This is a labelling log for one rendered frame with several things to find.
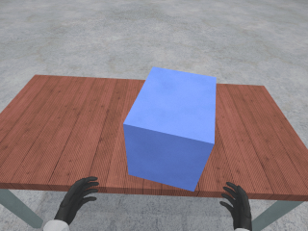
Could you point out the left robot forearm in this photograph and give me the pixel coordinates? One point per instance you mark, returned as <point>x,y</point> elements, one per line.
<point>56,225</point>

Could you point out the left robot hand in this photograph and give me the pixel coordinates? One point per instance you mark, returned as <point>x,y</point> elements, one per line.
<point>74,198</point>

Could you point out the table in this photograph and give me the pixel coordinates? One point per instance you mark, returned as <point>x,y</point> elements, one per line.
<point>60,129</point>

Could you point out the carton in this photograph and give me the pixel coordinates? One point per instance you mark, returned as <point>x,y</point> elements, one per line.
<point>169,132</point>

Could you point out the right robot hand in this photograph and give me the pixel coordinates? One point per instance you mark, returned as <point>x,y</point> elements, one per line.
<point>241,211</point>

